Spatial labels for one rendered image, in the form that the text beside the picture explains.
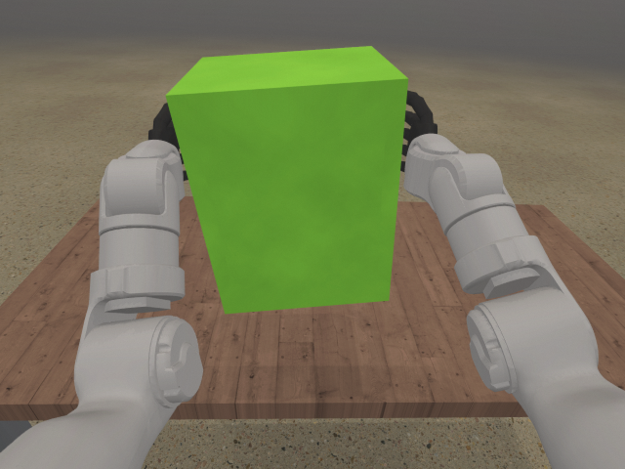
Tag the robot right hand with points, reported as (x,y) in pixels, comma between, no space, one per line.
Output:
(421,122)

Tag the table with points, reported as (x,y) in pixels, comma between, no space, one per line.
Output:
(408,357)

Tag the right robot upper arm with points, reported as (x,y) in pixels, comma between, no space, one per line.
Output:
(534,345)

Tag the carton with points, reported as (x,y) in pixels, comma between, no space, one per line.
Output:
(293,160)

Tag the right robot forearm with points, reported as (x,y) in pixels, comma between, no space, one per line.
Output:
(495,254)

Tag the left robot forearm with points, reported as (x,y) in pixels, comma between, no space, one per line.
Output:
(139,229)

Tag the robot left hand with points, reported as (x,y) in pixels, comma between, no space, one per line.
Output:
(163,129)

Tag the left robot upper arm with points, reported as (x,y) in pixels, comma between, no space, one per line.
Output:
(130,377)

